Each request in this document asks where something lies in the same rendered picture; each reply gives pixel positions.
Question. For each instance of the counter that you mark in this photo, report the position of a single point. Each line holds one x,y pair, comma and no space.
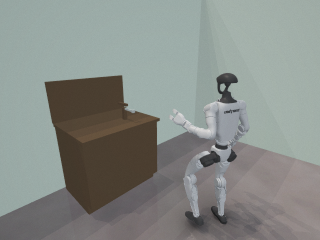
105,150

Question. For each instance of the robot right upper arm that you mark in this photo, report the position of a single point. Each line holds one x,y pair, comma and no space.
243,117

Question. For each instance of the robot right shin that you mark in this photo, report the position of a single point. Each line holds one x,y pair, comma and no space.
220,194

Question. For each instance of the tap lever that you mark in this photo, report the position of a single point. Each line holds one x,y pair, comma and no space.
130,110

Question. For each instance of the left robot forearm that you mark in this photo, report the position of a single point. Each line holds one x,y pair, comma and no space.
199,132

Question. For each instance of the robot left hand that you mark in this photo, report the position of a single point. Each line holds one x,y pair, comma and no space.
179,119

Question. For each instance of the robot left foot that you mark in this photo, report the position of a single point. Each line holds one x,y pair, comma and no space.
198,220

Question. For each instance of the right robot forearm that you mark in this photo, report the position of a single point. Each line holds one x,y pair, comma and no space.
238,135

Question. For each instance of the robot right hand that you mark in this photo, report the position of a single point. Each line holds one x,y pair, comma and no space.
231,143

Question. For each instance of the robot left upper arm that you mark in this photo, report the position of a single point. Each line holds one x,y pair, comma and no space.
210,118

